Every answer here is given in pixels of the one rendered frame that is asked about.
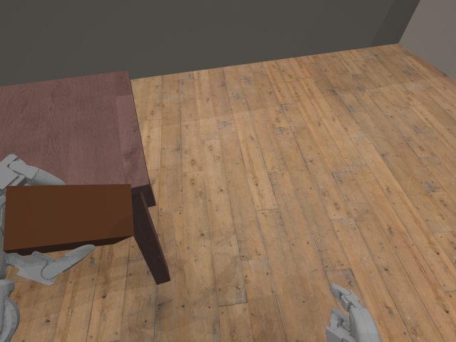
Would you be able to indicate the table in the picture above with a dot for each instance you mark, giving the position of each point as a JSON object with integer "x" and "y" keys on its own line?
{"x": 84, "y": 130}

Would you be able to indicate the robot left forearm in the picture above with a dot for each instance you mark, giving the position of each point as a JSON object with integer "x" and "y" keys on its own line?
{"x": 9, "y": 311}

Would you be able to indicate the left robot hand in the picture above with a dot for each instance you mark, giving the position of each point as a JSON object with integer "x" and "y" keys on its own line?
{"x": 37, "y": 266}

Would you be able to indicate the sponge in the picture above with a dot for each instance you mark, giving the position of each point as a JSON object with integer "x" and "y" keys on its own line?
{"x": 53, "y": 218}

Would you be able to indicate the right robot hand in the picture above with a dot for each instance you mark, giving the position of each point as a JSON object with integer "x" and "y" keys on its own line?
{"x": 359, "y": 326}

